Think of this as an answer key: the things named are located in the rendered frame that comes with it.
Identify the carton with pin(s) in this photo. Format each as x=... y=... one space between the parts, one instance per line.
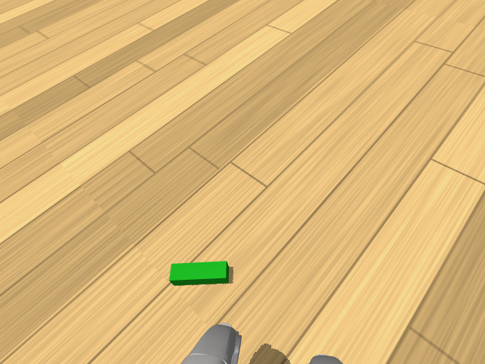
x=199 y=273

